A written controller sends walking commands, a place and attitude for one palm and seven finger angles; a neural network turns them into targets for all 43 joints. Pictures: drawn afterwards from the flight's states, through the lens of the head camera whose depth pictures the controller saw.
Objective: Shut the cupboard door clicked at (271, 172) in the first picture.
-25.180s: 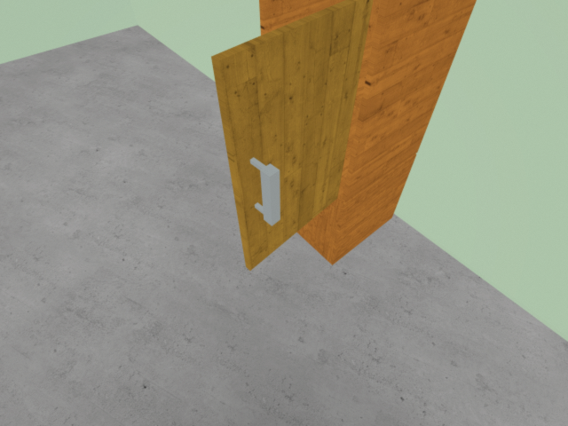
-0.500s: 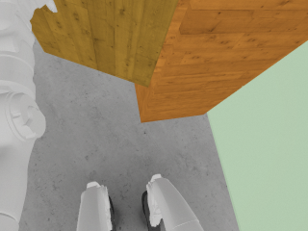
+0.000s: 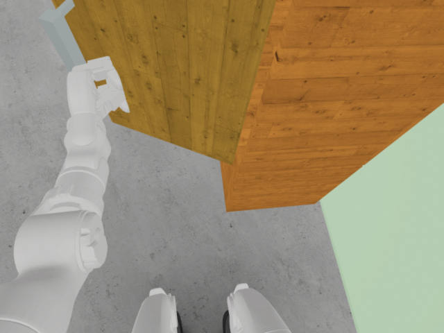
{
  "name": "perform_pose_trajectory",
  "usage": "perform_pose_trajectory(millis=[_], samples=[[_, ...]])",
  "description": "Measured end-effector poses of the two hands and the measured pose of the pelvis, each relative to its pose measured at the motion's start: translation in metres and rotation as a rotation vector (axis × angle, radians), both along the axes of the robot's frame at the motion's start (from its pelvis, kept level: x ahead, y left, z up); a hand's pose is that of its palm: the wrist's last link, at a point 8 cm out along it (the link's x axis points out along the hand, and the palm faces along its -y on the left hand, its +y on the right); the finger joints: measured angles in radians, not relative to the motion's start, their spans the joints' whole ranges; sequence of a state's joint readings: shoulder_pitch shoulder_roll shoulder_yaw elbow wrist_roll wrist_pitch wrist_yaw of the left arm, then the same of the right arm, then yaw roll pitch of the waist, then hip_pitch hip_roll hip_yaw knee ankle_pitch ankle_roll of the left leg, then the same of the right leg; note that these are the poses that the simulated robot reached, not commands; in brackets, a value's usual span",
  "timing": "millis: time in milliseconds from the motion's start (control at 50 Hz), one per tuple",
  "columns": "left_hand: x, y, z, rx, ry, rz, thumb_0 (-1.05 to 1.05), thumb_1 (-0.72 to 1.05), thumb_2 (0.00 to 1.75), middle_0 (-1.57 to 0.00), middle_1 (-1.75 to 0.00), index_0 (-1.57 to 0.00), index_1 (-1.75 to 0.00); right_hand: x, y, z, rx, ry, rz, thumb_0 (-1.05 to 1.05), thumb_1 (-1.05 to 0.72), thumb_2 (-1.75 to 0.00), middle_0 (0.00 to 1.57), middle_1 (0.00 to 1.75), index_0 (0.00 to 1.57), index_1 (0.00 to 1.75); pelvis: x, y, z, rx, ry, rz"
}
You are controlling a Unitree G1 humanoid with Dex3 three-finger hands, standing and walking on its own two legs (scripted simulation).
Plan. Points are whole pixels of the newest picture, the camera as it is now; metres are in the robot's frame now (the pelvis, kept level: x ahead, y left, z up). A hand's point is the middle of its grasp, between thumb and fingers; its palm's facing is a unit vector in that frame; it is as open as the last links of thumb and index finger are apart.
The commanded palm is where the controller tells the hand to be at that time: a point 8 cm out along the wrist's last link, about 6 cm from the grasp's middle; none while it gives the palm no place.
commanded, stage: pull the fist back off the door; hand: left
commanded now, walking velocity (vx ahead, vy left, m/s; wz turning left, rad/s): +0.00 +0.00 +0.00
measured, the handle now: (77, 46) +0.65 +0.21 +0.06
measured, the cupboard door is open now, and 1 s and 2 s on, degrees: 64 64 64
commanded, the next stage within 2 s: draw the hand back to the body in 0.24 s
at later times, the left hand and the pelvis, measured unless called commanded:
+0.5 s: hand (117, 108) +0.48 +0.12 +0.08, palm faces +0.11 -0.99 -0.02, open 3.1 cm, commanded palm +0.43 +0.17 +0.09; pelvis -0.01 +0.00 +0.01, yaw +0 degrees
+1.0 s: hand (32, 183) +0.33 +0.18 +0.16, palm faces +0.09 -0.98 -0.18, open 3.1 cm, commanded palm +0.29 +0.24 +0.18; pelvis +0.01 +0.01 +0.08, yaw +1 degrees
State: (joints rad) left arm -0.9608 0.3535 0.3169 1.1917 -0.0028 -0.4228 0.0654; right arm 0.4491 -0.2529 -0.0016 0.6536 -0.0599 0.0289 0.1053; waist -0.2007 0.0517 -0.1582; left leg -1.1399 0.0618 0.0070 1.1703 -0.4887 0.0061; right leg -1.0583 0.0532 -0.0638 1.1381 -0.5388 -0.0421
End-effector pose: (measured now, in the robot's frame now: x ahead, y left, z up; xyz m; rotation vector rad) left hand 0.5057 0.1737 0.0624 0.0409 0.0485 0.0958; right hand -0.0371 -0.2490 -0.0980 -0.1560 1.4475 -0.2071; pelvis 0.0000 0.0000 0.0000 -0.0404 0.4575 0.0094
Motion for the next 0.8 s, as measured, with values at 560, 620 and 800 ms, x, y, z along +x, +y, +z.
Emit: perform_pose_trajectory(millis=[560,620,800], samples=[[-0.072,0.012,0.026,0.02,-0.103,0.012,0.02,0.9,0.9,-1.3,-1.5,-1.3,-1.5,0.054,0.009,-0.004,0.035,-0.175,0.016,0.01,-0.91,-0.9,0.2,0.3,0.2,0.3,-0.007,0.003,0.016,0.025,-0.102,-0.015],[-0.094,0.025,0.035,0.026,-0.074,0.015,0.02,0.9,0.9,-1.3,-1.5,-1.3,-1.5,0.057,0.01,0.007,0.042,-0.185,0.012,0.01,-0.91,-0.9,0.2,0.3,0.2,0.3,-0.004,0.003,0.028,0.026,-0.144,-0.013],[-0.146,0.043,0.079,-0.002,-0.142,-0.012,0.02,0.9,0.9,-1.3,-1.5,-1.3,-1.5,0.114,-0.002,0.048,-0.03,-0.378,0.076,0.01,-0.91,-0.9,0.2,0.3,0.2,0.3,0.002,0.005,0.054,0.02,-0.257,0.018]])
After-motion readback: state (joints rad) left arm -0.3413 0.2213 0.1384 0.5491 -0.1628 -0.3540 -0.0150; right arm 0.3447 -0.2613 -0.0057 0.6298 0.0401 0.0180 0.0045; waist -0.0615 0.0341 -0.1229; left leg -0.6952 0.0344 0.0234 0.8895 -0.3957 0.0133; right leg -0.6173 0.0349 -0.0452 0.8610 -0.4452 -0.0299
